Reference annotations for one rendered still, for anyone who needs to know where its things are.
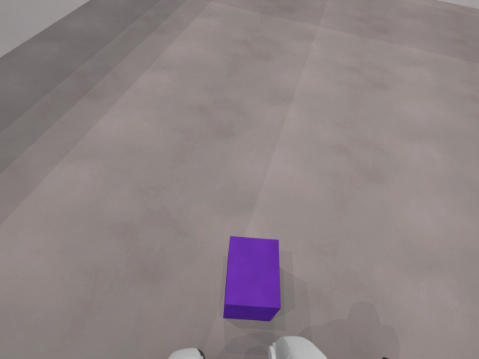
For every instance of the robot right thigh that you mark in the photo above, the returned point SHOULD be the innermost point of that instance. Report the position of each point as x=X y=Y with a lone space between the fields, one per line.
x=293 y=347

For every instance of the carton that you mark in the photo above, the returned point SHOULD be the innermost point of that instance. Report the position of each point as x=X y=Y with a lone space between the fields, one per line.
x=252 y=289

